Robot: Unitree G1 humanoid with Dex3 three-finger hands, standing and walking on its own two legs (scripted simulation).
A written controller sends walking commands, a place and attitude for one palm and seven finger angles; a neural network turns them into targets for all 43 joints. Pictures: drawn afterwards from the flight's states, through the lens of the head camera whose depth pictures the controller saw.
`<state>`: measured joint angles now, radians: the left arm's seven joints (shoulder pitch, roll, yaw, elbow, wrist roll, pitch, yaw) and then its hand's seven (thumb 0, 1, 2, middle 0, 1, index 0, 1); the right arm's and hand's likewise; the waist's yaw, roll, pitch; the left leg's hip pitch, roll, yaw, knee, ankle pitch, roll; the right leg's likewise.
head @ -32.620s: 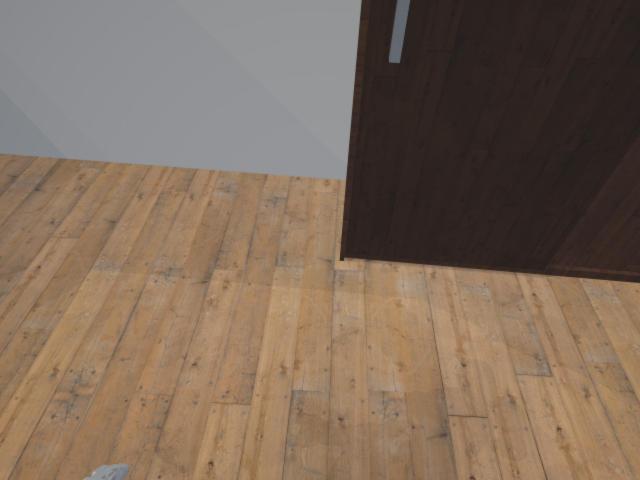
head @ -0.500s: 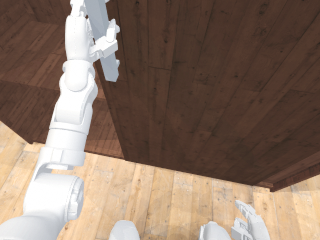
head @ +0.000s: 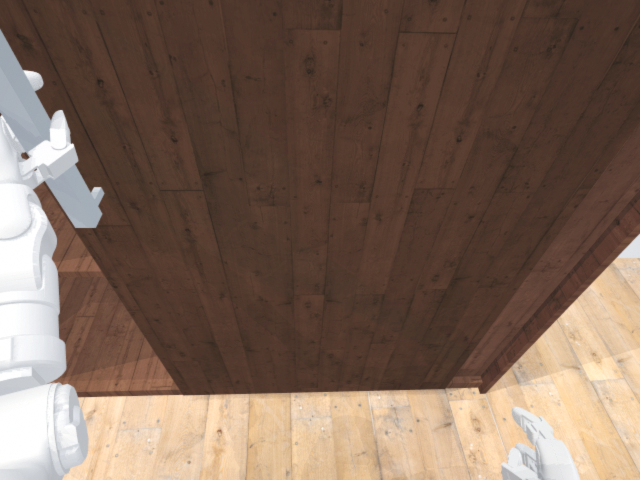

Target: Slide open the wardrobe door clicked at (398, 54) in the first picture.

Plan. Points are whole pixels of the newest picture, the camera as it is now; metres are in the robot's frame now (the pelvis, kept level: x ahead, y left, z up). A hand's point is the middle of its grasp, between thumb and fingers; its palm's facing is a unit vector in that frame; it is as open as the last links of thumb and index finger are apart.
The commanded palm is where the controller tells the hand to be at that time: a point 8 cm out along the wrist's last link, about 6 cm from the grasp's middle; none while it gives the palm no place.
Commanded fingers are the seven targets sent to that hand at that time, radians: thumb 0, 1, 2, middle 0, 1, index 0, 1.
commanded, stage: stop walking and hold the door there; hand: left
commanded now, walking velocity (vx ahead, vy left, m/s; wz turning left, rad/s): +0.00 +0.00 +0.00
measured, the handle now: (32, 99) +0.43 +0.35 +0.25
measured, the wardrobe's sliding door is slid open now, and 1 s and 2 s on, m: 0.65 0.65 0.65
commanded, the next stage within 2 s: none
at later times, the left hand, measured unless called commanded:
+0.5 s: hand (58, 144) +0.39 +0.32 +0.22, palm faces +0.57 -0.81 -0.17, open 6.7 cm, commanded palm +0.35 +0.35 +0.19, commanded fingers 0.00 0.90 0.90 -0.45 -1.40 -0.45 -1.40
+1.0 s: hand (54, 148) +0.39 +0.32 +0.22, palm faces +0.50 -0.83 -0.23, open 6.4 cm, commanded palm +0.34 +0.37 +0.19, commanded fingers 0.00 0.90 0.90 -0.45 -1.40 -0.45 -1.40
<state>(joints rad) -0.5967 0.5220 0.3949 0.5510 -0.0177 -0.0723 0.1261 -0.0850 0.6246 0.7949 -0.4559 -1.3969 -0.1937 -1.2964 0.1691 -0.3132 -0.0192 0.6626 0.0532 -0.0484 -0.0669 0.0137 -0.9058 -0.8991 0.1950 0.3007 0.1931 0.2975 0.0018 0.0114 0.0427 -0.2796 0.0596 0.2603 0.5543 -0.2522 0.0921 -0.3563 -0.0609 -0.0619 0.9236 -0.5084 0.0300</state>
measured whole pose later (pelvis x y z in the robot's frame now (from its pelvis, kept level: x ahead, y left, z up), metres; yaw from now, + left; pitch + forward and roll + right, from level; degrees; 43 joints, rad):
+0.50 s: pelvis -0.03 -0.02 +0.00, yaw -5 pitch -1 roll +0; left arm -0.66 0.69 0.51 0.89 0.00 -0.12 0.09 -0.09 0.63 0.74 -0.45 -1.40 -0.24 -1.32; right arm 0.30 -0.33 0.00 0.73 0.05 -0.02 -0.10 0.02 -0.90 -0.90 0.20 0.30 0.20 0.30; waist -0.06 0.01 -0.01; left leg -0.31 0.07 0.25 0.50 -0.18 0.06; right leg -0.25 -0.03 -0.07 0.52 -0.25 0.00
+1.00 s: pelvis -0.03 +0.00 +0.00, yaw -3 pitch -1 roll +1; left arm -0.68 0.63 0.47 0.91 0.02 -0.17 0.03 -0.16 0.59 0.78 -0.45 -1.40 -0.31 -1.35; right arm 0.27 -0.35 -0.03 0.74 0.05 -0.01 -0.08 0.01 -0.90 -0.90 0.20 0.30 0.20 0.30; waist -0.03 0.02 0.01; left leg -0.38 0.01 0.07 0.81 -0.44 -0.01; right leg -0.25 -0.11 -0.06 0.54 -0.27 0.04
